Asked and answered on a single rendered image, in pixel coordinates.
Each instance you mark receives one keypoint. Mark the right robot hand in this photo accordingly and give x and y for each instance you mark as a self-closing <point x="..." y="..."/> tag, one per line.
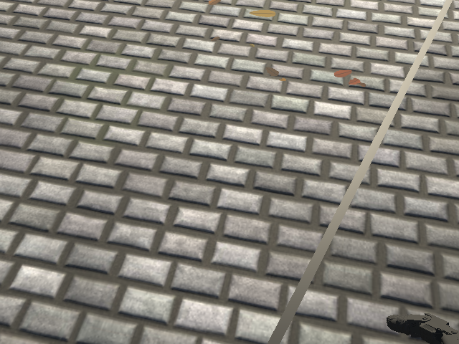
<point x="430" y="328"/>

